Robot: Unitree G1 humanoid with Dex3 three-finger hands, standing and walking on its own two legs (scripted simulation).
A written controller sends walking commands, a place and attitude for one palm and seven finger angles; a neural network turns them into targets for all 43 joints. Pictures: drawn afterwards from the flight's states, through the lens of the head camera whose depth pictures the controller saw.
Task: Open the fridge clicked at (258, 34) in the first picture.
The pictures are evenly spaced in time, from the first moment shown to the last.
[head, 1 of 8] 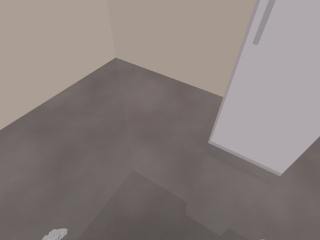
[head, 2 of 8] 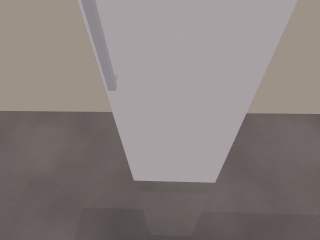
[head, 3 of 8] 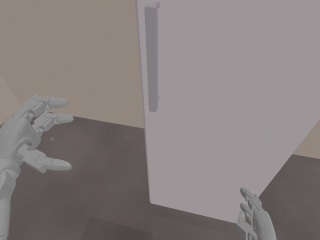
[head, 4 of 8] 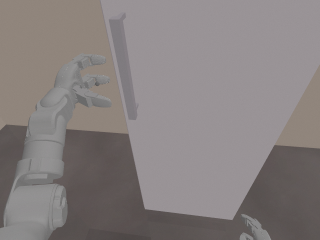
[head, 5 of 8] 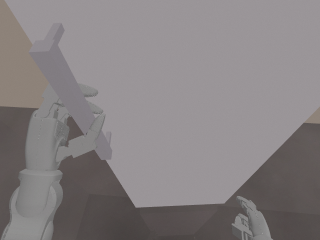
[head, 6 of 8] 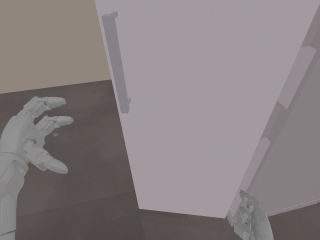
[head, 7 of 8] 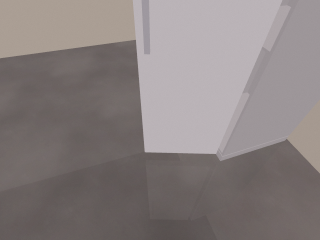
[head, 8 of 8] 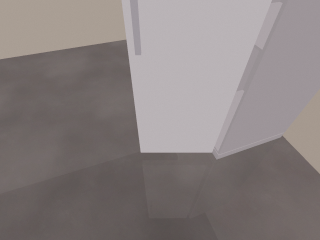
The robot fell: no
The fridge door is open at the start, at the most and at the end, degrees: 0 75 70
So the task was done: yes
